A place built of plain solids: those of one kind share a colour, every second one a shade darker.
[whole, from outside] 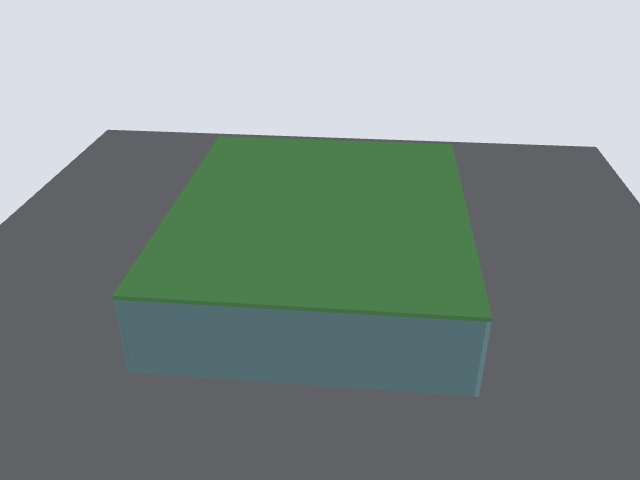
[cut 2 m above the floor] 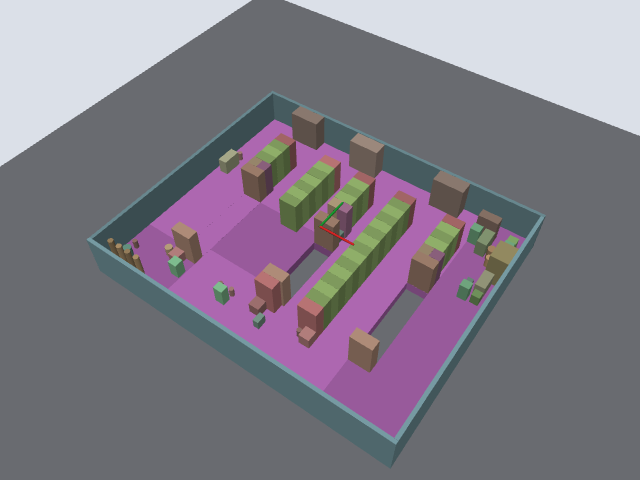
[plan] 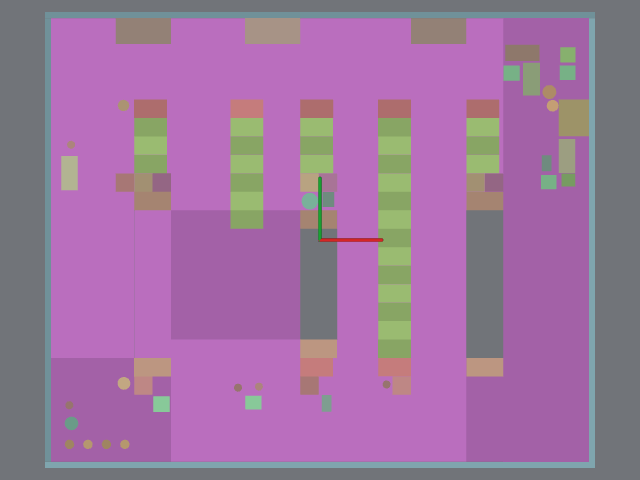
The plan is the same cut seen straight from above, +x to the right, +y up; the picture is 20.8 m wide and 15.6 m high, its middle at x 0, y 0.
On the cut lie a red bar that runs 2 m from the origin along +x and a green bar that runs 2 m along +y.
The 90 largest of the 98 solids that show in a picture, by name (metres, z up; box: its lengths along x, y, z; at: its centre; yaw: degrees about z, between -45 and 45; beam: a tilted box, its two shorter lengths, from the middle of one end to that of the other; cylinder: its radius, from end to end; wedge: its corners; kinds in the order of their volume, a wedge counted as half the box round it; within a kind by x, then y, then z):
{
 "floor_1": {"box": [2.7, 14.42, 0.62], "at": [-7.39, 0.0, 0.26]},
 "floor_2": {"box": [1.2, 4.8, 0.62], "at": [-5.44, -1.43, 0.26]},
 "floor_3": {"box": [4.2, 14.42, 0.62], "at": [-2.74, 0.0, 0.26]},
 "floor_4": {"box": [9.6, 3.98, 0.62], "at": [-0.04, -5.22, 0.26]},
 "floor_5": {"box": [9.6, 6.85, 0.62], "at": [-0.04, 3.79, 0.26]},
 "floor_6": {"box": [17.48, 3.38, 0.62], "at": [0.0, -5.52, 0.26]},
 "floor_7": {"box": [17.48, 6.25, 0.62], "at": [0.0, 4.09, 0.26]},
 "floor_8": {"box": [4.2, 14.42, 0.62], "at": [2.66, 0.0, 0.26]},
 "floor_9": {"box": [2.78, 14.42, 0.62], "at": [7.35, 0.0, 0.26]},
 "roof_1": {"box": [17.88, 14.82, 0.2], "at": [0.0, 0.0, 3.92]},
 "wall_1": {"box": [0.2, 14.42, 3.87], "at": [-8.84, 0.0, 1.88]},
 "wall_2": {"box": [17.88, 0.2, 3.87], "at": [0.0, -7.31, 1.88]},
 "wall_3": {"box": [17.88, 0.2, 3.87], "at": [0.0, 7.31, 1.88]},
 "wall_4": {"box": [0.2, 14.42, 3.87], "at": [8.84, 0.0, 1.88]},
 "rack_1": {"box": [1.07, 0.6, 2.1], "at": [-5.51, 2.47, 1.62]},
 "rack_2": {"box": [1.07, 0.6, 2.1], "at": [-5.51, 3.07, 1.62]},
 "rack_3": {"box": [1.07, 0.6, 2.1], "at": [-5.51, 3.67, 1.62]},
 "rack_4": {"box": [1.07, 0.6, 2.1], "at": [-2.38, 0.67, 1.62]},
 "rack_5": {"box": [1.07, 0.6, 2.1], "at": [-2.38, 1.27, 1.62]},
 "rack_6": {"box": [1.07, 0.6, 2.1], "at": [-2.38, 1.87, 1.62]},
 "rack_7": {"box": [1.07, 0.6, 2.1], "at": [-2.38, 2.47, 1.62]},
 "rack_8": {"box": [1.07, 0.6, 2.1], "at": [-2.38, 3.07, 1.62]},
 "rack_9": {"box": [1.07, 0.6, 2.1], "at": [-2.38, 3.67, 1.62]},
 "rack_10": {"box": [1.07, 0.6, 2.1], "at": [-0.11, 2.47, 1.62]},
 "rack_11": {"box": [1.07, 0.6, 2.1], "at": [-0.11, 3.07, 1.62]},
 "rack_12": {"box": [1.07, 0.6, 2.1], "at": [-0.11, 3.67, 1.62]},
 "rack_13": {"box": [1.07, 0.6, 2.1], "at": [2.42, -3.53, 1.62]},
 "rack_14": {"box": [1.07, 0.6, 2.1], "at": [2.42, -2.93, 1.62]},
 "rack_15": {"box": [1.07, 0.6, 2.1], "at": [2.42, -2.33, 1.62]},
 "rack_16": {"box": [1.07, 0.6, 2.1], "at": [2.42, -1.73, 1.62]},
 "rack_17": {"box": [1.07, 0.6, 2.1], "at": [2.42, -1.13, 1.62]},
 "rack_18": {"box": [1.07, 0.6, 2.1], "at": [2.42, -0.53, 1.62]},
 "rack_19": {"box": [1.07, 0.6, 2.1], "at": [2.42, 0.07, 1.62]},
 "rack_20": {"box": [1.07, 0.6, 2.1], "at": [2.42, 0.67, 1.62]},
 "rack_21": {"box": [1.07, 0.6, 2.1], "at": [2.42, 1.27, 1.62]},
 "rack_22": {"box": [1.07, 0.6, 2.1], "at": [2.42, 1.87, 1.62]},
 "rack_23": {"box": [1.07, 0.6, 2.1], "at": [2.42, 2.47, 1.62]},
 "rack_24": {"box": [1.07, 0.6, 2.1], "at": [2.42, 3.07, 1.62]},
 "rack_25": {"box": [1.07, 0.6, 2.1], "at": [2.42, 3.67, 1.62]},
 "rack_26": {"box": [1.07, 0.6, 2.1], "at": [5.29, 2.47, 1.62]},
 "rack_27": {"box": [1.07, 0.6, 2.1], "at": [5.29, 3.07, 1.62]},
 "rack_28": {"box": [1.07, 0.6, 2.1], "at": [5.29, 3.67, 1.62]},
 "endcab_1": {"box": [1.07, 0.6, 2.1], "at": [-5.51, 4.27, 1.62]},
 "endcab_2": {"box": [1.07, 0.6, 2.1], "at": [-2.38, 4.27, 1.62]},
 "endcab_3": {"box": [1.07, 0.6, 2.1], "at": [-0.11, -4.13, 1.62]},
 "endcab_4": {"box": [1.07, 0.6, 2.1], "at": [-0.11, 4.27, 1.62]},
 "endcab_5": {"box": [1.07, 0.6, 2.1], "at": [2.42, -4.13, 1.62]},
 "endcab_6": {"box": [1.07, 0.6, 2.1], "at": [2.42, 4.27, 1.62]},
 "endcab_7": {"box": [1.07, 0.6, 2.1], "at": [5.29, 4.27, 1.62]},
 "cooler_1": {"box": [1.8, 0.85, 2.03], "at": [-5.74, 6.79, 1.58]},
 "cooler_2": {"box": [1.8, 0.85, 1.97], "at": [-1.54, 6.79, 1.55]},
 "cooler_3": {"box": [1.8, 0.85, 2.03], "at": [3.86, 6.79, 1.58]},
 "barcab_1": {"box": [1.2, 0.6, 2.1], "at": [-5.44, -4.13, 1.62]},
 "barcab_2": {"box": [1.2, 0.6, 2.1], "at": [-5.44, 1.27, 1.62]},
 "barcab_3": {"box": [1.2, 0.6, 2.1], "at": [-0.04, -3.53, 1.62]},
 "barcab_4": {"box": [1.2, 0.6, 2.1], "at": [-0.04, 0.67, 1.62]},
 "barcab_5": {"box": [1.2, 0.6, 2.1], "at": [5.36, -4.13, 1.62]},
 "barcab_6": {"box": [1.2, 0.6, 2.1], "at": [5.36, 1.27, 1.62]},
 "column_1": {"box": [0.6, 0.6, 3.25], "at": [-5.74, 1.87, 2.19]},
 "column_2": {"box": [0.6, 0.6, 3.25], "at": [-0.34, 1.87, 2.19]},
 "column_3": {"box": [0.6, 0.6, 3.25], "at": [5.06, 1.87, 2.19]},
 "power_1": {"box": [0.98, 1.2, 1.96], "at": [8.25, 3.97, 1.55]},
 "blank_1": {"box": [0.6, 0.6, 2.1], "at": [-5.14, 1.87, 1.62]},
 "blank_2": {"box": [0.6, 0.6, 2.1], "at": [0.26, 1.87, 1.62]},
 "blank_3": {"box": [0.6, 0.6, 2.1], "at": [5.66, 1.87, 1.62]},
 "cart_1": {"box": [0.54, 0.52, 0.96], "at": [-5.15, -5.33, 1.05]},
 "cart_2": {"box": [0.54, 0.46, 1.08], "at": [-2.17, -5.28, 1.11]},
 "cart_3": {"box": [0.53, 0.5, 1.09], "at": [6.23, 5.42, 1.11]},
 "cart_4": {"box": [0.5, 0.47, 1.0], "at": [7.44, 1.88, 1.07]},
 "cart_5": {"box": [0.51, 0.48, 0.95], "at": [8.05, 5.43, 1.04]},
 "bench_1": {"box": [0.53, 1.12, 0.9], "at": [-8.14, 2.17, 1.02]},
 "bench_2": {"box": [0.54, 1.1, 0.93], "at": [8.03, 2.73, 1.03]},
 "lift_1": {"box": [1.12, 0.53, 1.56], "at": [6.58, 6.08, 1.35]},
 "panelstack_1": {"box": [0.6, 0.6, 0.64], "at": [-6.34, 1.87, 0.89]},
 "panelstack_2": {"box": [0.6, 0.6, 0.6], "at": [-5.74, -4.73, 0.87]},
 "panelstack_3": {"box": [0.6, 0.6, 0.64], "at": [-0.34, -4.73, 0.89]},
 "panelstack_4": {"box": [0.6, 0.6, 0.68], "at": [2.66, -4.73, 0.91]},
 "load_1": {"box": [0.55, 1.07, 0.96], "at": [6.87, 5.23, 1.05]},
 "gasbottle_1": {"cylinder": 0.15, "from": [-8.14, -6.64, 0.57], "to": [-8.14, -6.64, 2.33]},
 "gasbottle_2": {"cylinder": 0.15, "from": [-7.54, -6.64, 0.57], "to": [-7.54, -6.64, 2.33]},
 "gasbottle_3": {"cylinder": 0.15, "from": [-6.94, -6.64, 0.57], "to": [-6.94, -6.64, 2.33]},
 "gasbottle_4": {"cylinder": 0.15, "from": [-6.34, -6.64, 0.57], "to": [-6.34, -6.64, 2.33]},
 "carton_1": {"box": [0.51, 0.5, 0.75], "at": [8.05, 6.02, 0.94]},
 "carton_2": {"box": [0.45, 0.43, 0.63], "at": [8.07, 1.95, 0.88]},
 "case_1": {"box": [0.32, 0.54, 0.55], "at": [0.21, -5.31, 0.84]},
 "case_2": {"box": [0.39, 0.49, 0.51], "at": [0.27, 1.32, 0.82]},
 "case_3": {"box": [0.32, 0.52, 0.47], "at": [7.37, 2.5, 0.8]},
 "reel_1": {"cylinder": 0.22, "from": [-8.08, -5.96, 0.57], "to": [-8.08, -5.96, 1.16]},
 "reel_2": {"cylinder": 0.27, "from": [-0.33, 1.26, 0.57], "to": [-0.33, 1.26, 1.12]},
 "bin_1": {"cylinder": 0.23, "from": [7.45, 4.81, 0.57], "to": [7.45, 4.81, 1.37]}
}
